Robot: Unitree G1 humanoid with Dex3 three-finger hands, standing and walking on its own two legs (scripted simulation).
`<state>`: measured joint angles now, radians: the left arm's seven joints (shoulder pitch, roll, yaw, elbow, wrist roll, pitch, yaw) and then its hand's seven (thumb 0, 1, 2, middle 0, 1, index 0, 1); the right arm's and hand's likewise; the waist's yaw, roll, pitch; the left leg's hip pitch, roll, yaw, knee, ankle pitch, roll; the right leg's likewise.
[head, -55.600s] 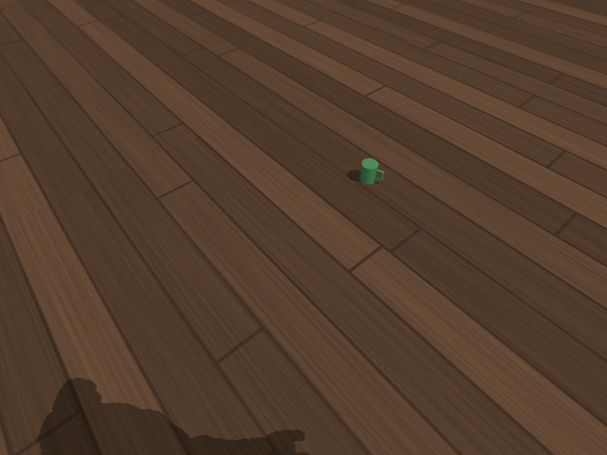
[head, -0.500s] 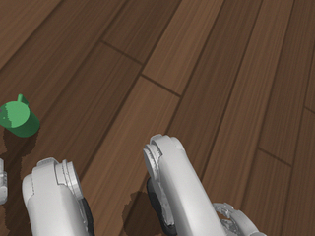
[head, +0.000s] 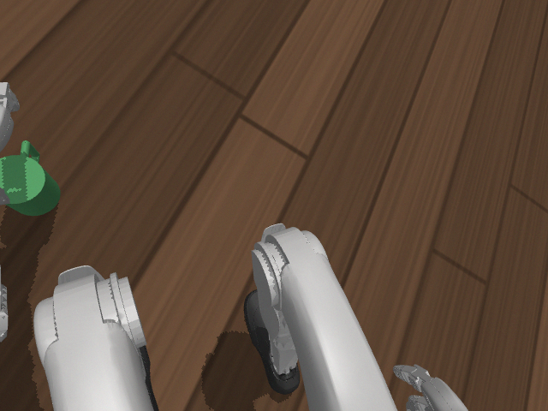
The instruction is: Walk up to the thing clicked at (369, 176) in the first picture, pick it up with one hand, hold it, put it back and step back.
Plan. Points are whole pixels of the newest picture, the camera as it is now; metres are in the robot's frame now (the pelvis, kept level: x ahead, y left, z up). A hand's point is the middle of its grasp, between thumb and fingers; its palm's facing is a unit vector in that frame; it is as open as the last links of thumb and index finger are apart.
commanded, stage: withdraw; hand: left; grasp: from above
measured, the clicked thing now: (27, 177) +0.50 +0.28 -0.29
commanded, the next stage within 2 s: home in 0.06 s
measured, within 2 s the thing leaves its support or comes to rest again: neither
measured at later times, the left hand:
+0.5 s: hand out of the picture +0.48 +0.27 -0.05, palm faces -0.36 -0.35 -0.87, open 11.5 cm
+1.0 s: hand out of the picture +0.28 +0.24 +0.16, palm faces +0.02 -0.91 -0.41, open 7.4 cm
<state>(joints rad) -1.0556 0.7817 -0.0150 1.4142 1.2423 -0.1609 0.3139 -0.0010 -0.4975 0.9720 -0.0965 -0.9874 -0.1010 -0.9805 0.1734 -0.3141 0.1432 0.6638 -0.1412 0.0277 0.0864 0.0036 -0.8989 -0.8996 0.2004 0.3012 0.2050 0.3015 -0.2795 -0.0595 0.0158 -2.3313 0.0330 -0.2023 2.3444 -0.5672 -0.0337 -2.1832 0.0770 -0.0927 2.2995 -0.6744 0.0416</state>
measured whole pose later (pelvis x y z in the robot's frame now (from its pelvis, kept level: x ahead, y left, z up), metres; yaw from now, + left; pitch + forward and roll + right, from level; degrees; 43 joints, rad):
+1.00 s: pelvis +0.04 +0.00 +0.26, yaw +9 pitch +23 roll -5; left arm -0.04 0.33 -0.01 0.33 0.15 0.31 0.08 0.01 0.89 0.89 -0.21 -0.30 -0.21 -0.30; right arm 0.10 -0.22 0.03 0.58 0.03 -0.07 -0.06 0.01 -0.90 -0.90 0.20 0.30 0.21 0.30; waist -0.07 0.02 -0.18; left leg -1.39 0.04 -0.10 1.52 -0.53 -0.02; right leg -1.27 0.02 -0.05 1.48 -0.61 0.02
